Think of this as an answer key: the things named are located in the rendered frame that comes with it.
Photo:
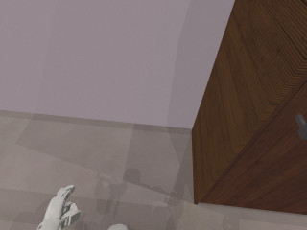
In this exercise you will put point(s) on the wardrobe door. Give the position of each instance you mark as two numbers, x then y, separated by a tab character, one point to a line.
270	172

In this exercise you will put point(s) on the robot left forearm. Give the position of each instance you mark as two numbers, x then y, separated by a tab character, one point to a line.
50	224

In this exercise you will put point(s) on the robot left hand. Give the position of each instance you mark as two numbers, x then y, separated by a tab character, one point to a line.
57	209

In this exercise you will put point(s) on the handle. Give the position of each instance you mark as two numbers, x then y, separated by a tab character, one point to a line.
302	127

